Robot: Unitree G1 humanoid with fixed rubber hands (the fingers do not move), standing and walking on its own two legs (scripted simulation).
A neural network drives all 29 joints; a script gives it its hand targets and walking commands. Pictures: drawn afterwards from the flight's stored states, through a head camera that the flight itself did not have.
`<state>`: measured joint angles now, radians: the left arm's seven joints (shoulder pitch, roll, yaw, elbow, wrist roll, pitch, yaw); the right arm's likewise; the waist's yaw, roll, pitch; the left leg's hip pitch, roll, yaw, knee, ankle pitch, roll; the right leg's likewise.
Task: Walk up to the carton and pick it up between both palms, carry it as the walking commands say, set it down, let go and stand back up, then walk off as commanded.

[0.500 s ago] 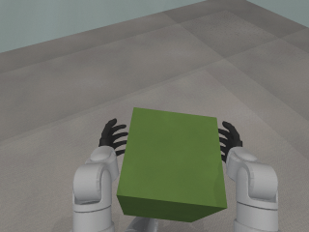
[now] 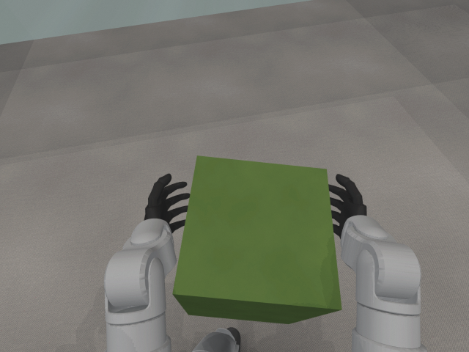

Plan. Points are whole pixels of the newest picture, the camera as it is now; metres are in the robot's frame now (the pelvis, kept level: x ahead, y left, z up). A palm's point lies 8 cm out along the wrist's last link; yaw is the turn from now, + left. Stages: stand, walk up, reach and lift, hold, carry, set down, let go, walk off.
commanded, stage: carry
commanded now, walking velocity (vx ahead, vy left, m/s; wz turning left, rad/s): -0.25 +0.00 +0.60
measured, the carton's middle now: (248, 251) +0.28 +0.01 -0.01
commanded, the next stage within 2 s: none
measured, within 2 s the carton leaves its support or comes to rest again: neither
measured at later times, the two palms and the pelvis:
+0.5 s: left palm (55, 344) +0.13 +0.25 +0.08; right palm (278, 273) +0.21 -0.03 +0.08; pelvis -0.10 +0.03 +0.01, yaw +16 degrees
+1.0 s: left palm out of the picture -0.03 +0.31 +0.06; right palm out of the picture +0.11 +0.06 +0.06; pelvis -0.20 +0.04 -0.02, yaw +31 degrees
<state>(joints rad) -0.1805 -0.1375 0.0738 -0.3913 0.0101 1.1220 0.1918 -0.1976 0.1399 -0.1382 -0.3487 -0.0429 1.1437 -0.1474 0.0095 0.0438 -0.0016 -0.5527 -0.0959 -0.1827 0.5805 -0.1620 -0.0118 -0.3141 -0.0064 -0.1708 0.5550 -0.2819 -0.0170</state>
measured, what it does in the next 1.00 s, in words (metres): walks backwards, turning left: left foot, then right foot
